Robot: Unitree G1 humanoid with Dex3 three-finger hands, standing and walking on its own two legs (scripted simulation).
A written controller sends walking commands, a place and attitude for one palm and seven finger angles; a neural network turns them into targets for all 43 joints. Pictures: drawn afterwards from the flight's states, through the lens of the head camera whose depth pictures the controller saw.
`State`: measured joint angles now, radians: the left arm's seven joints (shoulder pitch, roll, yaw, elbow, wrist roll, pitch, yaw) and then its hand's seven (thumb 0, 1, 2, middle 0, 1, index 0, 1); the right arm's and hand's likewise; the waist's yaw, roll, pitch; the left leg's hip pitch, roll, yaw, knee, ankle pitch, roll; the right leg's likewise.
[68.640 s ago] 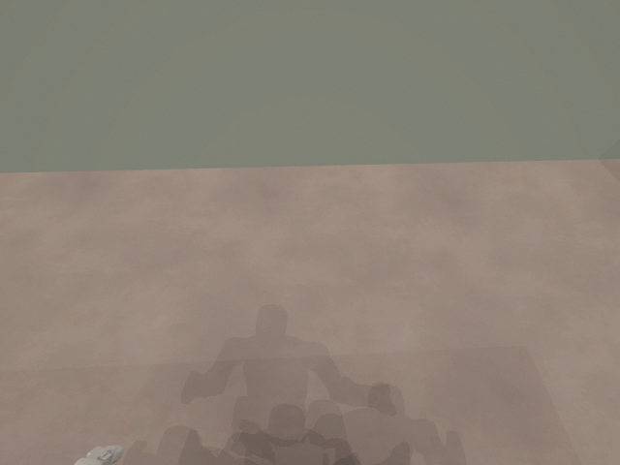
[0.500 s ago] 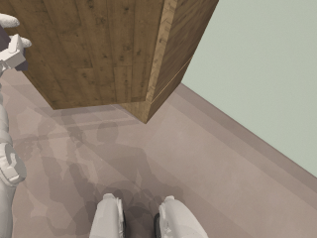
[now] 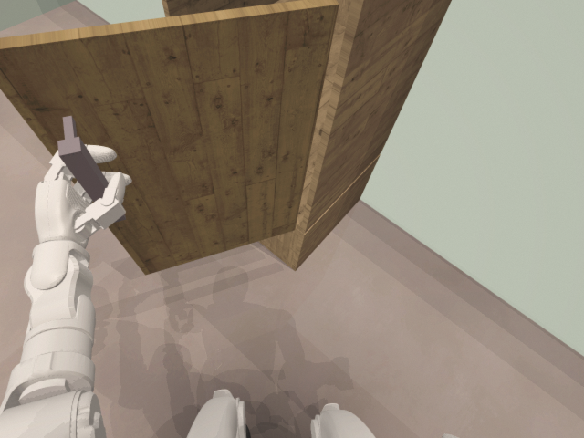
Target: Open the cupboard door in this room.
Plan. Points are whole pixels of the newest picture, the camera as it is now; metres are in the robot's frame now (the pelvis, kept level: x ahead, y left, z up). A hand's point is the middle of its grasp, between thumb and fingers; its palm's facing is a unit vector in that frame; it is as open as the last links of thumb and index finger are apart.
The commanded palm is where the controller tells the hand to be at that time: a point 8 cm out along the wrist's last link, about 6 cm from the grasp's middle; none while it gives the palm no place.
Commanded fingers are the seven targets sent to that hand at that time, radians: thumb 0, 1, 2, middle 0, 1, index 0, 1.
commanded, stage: pull the door open along its arc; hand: left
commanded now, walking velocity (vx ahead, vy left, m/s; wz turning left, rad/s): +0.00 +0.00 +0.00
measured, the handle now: (94, 173) +0.46 +0.27 +0.04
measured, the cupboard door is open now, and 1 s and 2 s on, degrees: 61 95 96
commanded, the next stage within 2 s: open thumb and fingers to let go in 0.58 s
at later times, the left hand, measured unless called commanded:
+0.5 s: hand (189, 286) +0.30 +0.12 +0.04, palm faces +0.48 -0.88 +0.02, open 6.0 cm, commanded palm +0.24 +0.15 +0.04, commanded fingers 0.00 0.90 0.90 -0.40 -1.35 -0.40 -1.35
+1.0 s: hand (224, 302) +0.28 +0.08 +0.05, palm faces +0.50 -0.87 +0.00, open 8.4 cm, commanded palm +0.23 +0.12 +0.04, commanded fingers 0.00 -0.29 0.39 -0.31 -1.22 -0.31 -1.22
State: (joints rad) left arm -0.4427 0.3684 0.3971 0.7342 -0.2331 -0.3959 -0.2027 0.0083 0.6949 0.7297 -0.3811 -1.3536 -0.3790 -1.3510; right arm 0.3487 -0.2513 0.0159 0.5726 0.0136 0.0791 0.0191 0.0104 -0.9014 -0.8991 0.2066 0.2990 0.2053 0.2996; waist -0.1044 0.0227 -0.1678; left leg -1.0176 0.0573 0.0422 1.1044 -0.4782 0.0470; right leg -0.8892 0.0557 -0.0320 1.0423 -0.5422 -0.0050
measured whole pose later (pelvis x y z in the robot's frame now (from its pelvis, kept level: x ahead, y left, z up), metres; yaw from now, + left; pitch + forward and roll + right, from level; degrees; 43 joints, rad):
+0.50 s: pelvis -0.01 -0.03 +0.00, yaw +4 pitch +15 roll -1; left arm -0.02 -0.01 0.00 0.33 -0.01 -0.42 0.46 0.02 0.68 0.71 -0.36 -1.35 -0.37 -1.34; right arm 0.21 -0.19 0.01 0.59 -0.06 0.04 0.05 0.01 -0.90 -0.90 0.21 0.30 0.20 0.30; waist -0.02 0.02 -0.17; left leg -0.88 0.03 0.01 1.07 -0.45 0.00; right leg -0.77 0.03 -0.07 1.07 -0.57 -0.05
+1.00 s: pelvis -0.02 -0.06 +0.00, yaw +6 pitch +15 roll +1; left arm 0.02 -0.05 -0.09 0.32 0.02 -0.43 0.52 0.01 0.31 0.64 -0.35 -1.29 -0.35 -1.29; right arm 0.19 -0.19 0.00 0.61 -0.07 0.01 0.02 0.02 -0.90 -0.90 0.20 0.30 0.20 0.30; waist -0.01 0.03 -0.17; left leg -0.89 0.01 -0.02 1.06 -0.42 -0.03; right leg -0.78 0.02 -0.10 1.11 -0.58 -0.08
